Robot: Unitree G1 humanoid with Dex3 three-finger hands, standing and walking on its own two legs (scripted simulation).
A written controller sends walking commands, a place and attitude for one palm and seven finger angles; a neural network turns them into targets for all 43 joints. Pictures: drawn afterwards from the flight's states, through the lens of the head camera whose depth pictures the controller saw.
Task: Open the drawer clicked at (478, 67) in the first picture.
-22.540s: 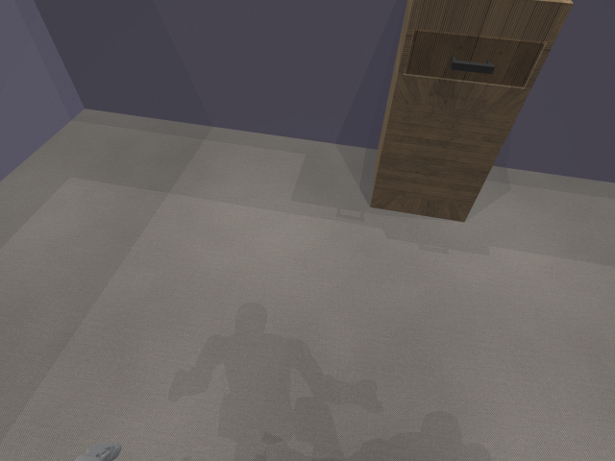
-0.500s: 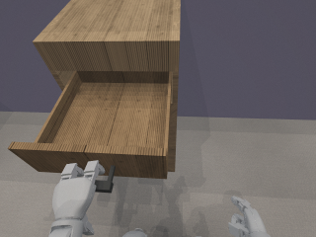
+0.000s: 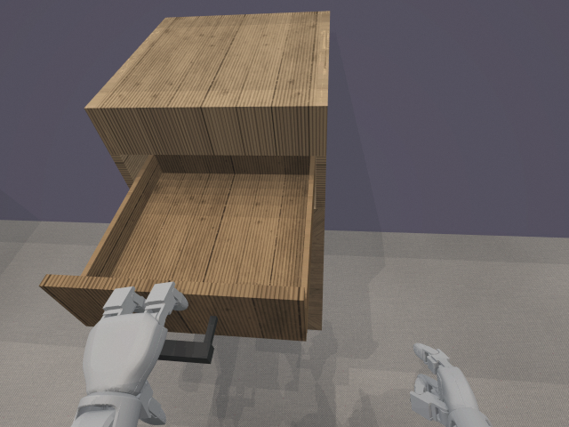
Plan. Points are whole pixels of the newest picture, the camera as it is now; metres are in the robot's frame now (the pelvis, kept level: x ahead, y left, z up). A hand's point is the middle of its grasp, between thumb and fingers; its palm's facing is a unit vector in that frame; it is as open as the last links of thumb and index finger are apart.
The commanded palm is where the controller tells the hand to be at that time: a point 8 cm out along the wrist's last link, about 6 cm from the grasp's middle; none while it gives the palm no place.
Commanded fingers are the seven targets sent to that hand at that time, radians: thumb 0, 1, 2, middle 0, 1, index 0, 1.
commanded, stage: lift the hand off the handle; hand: left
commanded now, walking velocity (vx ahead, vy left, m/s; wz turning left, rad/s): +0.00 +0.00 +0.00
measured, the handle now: (173, 335) +0.24 +0.21 -0.02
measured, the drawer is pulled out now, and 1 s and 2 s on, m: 0.30 0.30 0.30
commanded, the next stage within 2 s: draw the hand back to the body in 0.72 s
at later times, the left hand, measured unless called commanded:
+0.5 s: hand (138, 323) +0.21 +0.20 +0.11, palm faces +0.11 -0.16 -0.98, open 13.9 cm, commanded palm +0.17 +0.19 +0.17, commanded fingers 0.00 -0.50 0.30 -0.30 -1.20 -0.30 -1.20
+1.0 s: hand (112, 325) +0.19 +0.21 +0.13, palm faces +0.09 -0.14 -0.99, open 13.9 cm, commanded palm +0.17 +0.21 +0.19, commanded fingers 0.00 -0.50 0.30 -0.30 -1.20 -0.30 -1.20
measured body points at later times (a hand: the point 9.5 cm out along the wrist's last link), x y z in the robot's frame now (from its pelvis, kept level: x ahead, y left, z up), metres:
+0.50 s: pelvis +0.01 +0.00 +0.02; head +0.01 -0.05 +0.47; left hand +0.20 +0.20 +0.16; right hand +0.24 -0.20 -0.07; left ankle +0.01 +0.12 -0.71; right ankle -0.01 -0.10 -0.71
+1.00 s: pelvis +0.01 +0.00 +0.03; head +0.00 -0.04 +0.48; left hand +0.18 +0.22 +0.18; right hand +0.24 -0.19 -0.06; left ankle +0.01 +0.12 -0.71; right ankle -0.01 -0.10 -0.71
